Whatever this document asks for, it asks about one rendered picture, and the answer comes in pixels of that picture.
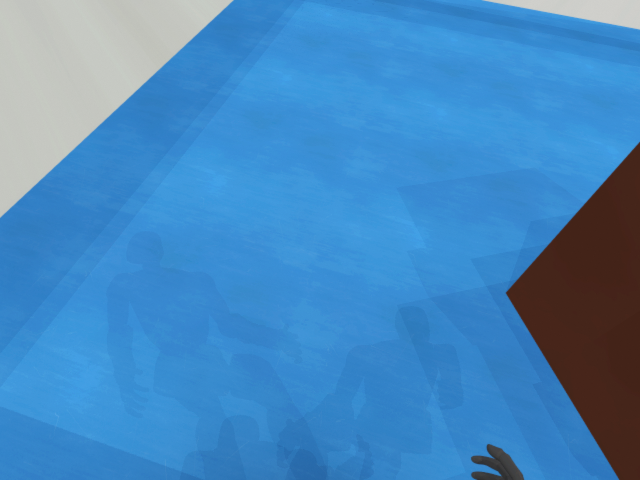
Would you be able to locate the robot right hand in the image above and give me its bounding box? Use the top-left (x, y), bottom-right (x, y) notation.
top-left (471, 444), bottom-right (524, 480)

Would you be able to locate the pedestal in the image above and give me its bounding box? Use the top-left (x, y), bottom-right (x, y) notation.
top-left (506, 142), bottom-right (640, 480)

